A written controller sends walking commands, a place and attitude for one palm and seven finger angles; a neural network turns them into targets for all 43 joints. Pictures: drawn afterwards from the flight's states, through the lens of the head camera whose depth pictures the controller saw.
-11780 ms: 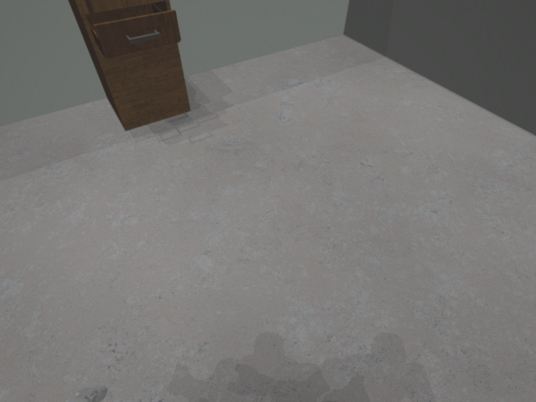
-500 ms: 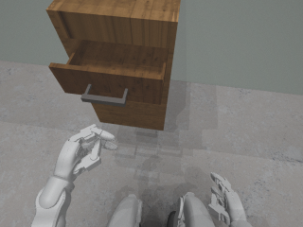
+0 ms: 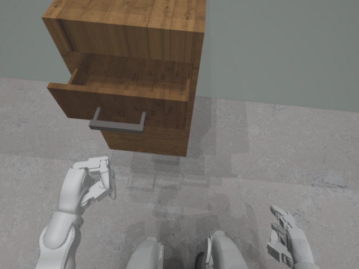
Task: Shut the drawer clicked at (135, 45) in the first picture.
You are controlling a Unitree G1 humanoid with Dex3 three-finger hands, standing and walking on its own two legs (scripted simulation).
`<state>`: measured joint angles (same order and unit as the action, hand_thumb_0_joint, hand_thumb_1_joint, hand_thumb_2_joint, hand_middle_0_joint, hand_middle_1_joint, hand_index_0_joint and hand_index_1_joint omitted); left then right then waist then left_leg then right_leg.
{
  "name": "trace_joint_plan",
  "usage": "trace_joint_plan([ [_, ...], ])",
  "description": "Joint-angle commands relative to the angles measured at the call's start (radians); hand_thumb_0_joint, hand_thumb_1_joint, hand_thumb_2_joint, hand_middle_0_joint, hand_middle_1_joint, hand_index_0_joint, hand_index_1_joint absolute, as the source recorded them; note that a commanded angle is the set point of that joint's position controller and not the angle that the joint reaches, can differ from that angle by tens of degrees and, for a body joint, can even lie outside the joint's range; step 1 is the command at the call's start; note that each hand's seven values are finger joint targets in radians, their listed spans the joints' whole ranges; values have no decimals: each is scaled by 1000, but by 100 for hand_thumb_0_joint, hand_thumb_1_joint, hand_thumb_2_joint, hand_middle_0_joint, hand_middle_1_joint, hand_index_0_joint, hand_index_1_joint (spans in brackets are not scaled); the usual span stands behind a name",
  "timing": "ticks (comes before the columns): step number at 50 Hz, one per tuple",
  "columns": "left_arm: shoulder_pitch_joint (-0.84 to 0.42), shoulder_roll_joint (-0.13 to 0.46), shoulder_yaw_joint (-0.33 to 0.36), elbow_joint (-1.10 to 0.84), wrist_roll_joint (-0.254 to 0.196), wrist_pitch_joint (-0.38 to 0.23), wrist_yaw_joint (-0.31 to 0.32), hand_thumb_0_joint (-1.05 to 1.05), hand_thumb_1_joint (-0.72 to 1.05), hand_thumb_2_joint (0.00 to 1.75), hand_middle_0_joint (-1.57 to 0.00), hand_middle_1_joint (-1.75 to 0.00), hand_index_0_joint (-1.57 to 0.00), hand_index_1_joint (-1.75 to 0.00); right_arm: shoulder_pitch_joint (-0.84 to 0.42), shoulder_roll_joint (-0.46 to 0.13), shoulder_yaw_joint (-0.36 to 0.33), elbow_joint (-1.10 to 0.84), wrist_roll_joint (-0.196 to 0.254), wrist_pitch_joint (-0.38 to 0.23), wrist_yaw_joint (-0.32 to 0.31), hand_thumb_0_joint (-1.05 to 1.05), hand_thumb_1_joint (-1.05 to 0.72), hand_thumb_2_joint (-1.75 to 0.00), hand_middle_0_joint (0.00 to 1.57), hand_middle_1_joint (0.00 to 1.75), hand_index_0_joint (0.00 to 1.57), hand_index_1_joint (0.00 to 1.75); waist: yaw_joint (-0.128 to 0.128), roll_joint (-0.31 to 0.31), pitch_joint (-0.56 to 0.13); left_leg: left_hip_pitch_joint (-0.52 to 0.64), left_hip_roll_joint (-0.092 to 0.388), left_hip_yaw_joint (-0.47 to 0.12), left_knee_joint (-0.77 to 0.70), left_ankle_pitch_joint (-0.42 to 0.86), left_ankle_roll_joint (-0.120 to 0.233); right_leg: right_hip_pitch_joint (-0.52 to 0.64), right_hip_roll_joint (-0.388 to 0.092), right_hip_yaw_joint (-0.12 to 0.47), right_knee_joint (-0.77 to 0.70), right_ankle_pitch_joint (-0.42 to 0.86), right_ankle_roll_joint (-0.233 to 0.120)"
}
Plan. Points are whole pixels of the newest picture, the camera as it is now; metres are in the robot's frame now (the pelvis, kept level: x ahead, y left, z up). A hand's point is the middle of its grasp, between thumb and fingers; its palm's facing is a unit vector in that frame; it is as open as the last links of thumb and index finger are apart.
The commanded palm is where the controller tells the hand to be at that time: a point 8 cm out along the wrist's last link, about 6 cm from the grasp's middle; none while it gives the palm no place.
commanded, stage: raise the hand and make a fist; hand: left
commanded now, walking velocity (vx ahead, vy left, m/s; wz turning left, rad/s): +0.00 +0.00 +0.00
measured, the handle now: (119, 120) +0.50 +0.20 -0.07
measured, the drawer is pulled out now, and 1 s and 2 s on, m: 0.15 0.15 0.15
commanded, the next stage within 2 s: bring the fist close to the handle in 0.66 s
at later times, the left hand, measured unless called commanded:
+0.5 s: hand (110, 175) +0.30 +0.16 +0.03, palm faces -0.09 -0.99 -0.05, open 3.2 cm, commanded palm +0.28 +0.22 +0.03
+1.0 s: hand (112, 171) +0.32 +0.17 +0.00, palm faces -0.09 -1.00 -0.05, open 3.2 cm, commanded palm +0.30 +0.22 +0.00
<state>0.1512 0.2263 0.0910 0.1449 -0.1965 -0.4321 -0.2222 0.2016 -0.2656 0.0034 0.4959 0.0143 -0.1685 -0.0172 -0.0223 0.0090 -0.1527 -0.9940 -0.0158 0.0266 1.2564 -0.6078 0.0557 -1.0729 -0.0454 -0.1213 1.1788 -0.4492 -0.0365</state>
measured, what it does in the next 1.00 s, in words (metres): stands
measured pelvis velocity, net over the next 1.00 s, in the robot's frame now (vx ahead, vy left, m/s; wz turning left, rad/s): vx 0.00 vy -0.01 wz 0.00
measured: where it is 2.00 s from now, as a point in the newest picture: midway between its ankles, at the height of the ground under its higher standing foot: outside the picture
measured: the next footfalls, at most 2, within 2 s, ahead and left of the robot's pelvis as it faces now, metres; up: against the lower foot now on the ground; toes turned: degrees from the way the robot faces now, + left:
none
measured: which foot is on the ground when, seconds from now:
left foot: down 0.00-1.00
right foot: down 0.00-1.00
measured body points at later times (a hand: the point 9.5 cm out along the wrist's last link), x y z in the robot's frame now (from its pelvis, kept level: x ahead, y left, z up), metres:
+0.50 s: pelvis +0.01 -0.01 +0.00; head +0.11 +0.00 +0.44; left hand +0.30 +0.22 +0.03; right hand +0.18 -0.25 -0.09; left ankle +0.00 +0.08 -0.63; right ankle +0.06 -0.11 -0.63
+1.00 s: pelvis +0.00 -0.01 -0.01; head +0.11 +0.00 +0.42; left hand +0.32 +0.22 +0.01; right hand +0.18 -0.25 -0.11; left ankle +0.00 +0.08 -0.63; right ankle +0.06 -0.11 -0.63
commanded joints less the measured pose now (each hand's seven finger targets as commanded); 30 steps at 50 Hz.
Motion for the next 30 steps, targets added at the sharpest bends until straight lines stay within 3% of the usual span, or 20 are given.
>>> trace_joint_plan([
  [1, -123, 92, 34, -192, -9, -48, -7, 0, 90, 90, -140, -160, -140, -160, 20, -132, -51, -133, 1, -24, -5, 0, -90, -90, 20, 30, 20, 30, -8, 40, -311, 143, 11, -104, -211, 412, -57, 272, 40, 61, -100, 182, -4],
  [3, -121, 91, 45, -194, -8, -40, -10, 0, 90, 90, -140, -160, -140, -160, 16, -126, -52, -135, 2, -16, -2, 0, -90, -90, 20, 30, 20, 30, -2, 36, -339, 152, 12, -99, -207, 431, -60, 288, 38, 63, -101, 204, -1],
  [8, -169, 101, 66, -169, -7, -26, -13, 0, 90, 90, -140, -160, -140, -160, 4, -118, -45, -135, 2, 5, -4, 0, -90, -90, 20, 30, 20, 30, 1, 20, -323, 115, 7, -93, -203, 387, -54, 298, 39, 71, -103, 192, -2],
  [9, -197, 87, 50, -170, -6, -28, -12, 0, 90, 90, -140, -160, -140, -160, 1, -116, -44, -133, 3, 6, -5, 0, -90, -90, 20, 30, 20, 30, -11, 13, -323, 116, 7, -95, -198, 382, -52, 292, 38, 72, -104, 193, 0],
  [13, -239, 125, 82, -162, -10, -26, -21, 0, 90, 90, -140, -160, -140, -160, 9, -118, -43, -121, 3, 11, -9, 0, -90, -90, 20, 30, 20, 30, -9, 17, -355, 118, 7, -91, -191, 405, -52, 315, 38, 77, -102, 221, -1],
  [15, -184, 98, 67, -172, -18, -28, -26, 0, 90, 90, -140, -160, -140, -160, 6, -114, -45, -129, 5, 9, -8, 0, -90, -90, 20, 30, 20, 30, 6, 31, -375, 129, 5, -86, -198, 423, -52, 342, 34, 81, -107, 238, 0],
  [21, -184, 143, 111, -120, -29, -19, -32, 0, 90, 90, -140, -160, -140, -160, 9, -124, -44, -129, 8, 22, -11, 0, -90, -90, 20, 30, 20, 30, -4, -30, -318, 53, 1, -75, -201, 336, -37, 362, 38, 93, -127, 189, 0],
  [22, -200, 133, 105, -144, -29, -28, -33, 0, 90, 90, -140, -160, -140, -160, 1, -119, -44, -131, 8, 19, -10, 0, -90, -90, 20, 30, 20, 30, 3, 18, -330, 68, 0, -72, -205, 339, -38, 356, 36, 98, -127, 188, 0],
  [25, -175, 129, 103, -163, -35, -46, -27, 0, 90, 90, -140, -160, -140, -160, 12, -119, -48, -127, 8, 13, -9, 0, -90, -90, 20, 30, 20, 30, 2, 19, -355, 89, 1, -69, -206, 361, -38, 372, 33, 98, -134, 208, 1],
  [28, -180, 150, 122, -125, -37, -54, -38, 0, 90, 90, -140, -160, -140, -160, 18, -126, -48, -118, 8, 13, -10, 0, -90, -90, 20, 30, 20, 30, -6, 5, -328, 65, 2, -66, -201, 340, -36, 363, 36, 104, -135, 196, 2],
  [30, -177, 144, 117, -140, -39, -63, -38, 0, 90, 90, -140, -160, -140, -160, 16, -125, -50, -115, 7, 8, -9, 0, -90, -90, 20, 30, 20, 30, -2, 38, -340, 86, 2, -68, -206, 348, -38, 356, 34, 100, -135, 196, 1],
])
